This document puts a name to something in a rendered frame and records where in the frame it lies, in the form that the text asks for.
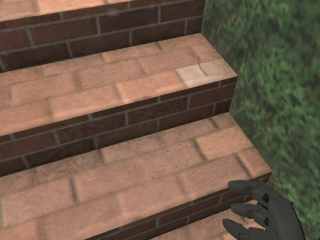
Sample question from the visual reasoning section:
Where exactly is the right robot hand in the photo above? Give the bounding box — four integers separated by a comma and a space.
222, 179, 307, 240

